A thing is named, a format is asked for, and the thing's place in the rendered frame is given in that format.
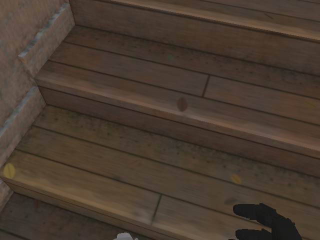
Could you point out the left robot shin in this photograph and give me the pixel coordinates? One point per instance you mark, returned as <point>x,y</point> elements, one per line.
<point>123,235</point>

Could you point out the right robot hand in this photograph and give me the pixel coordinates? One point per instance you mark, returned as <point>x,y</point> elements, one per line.
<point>281,228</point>

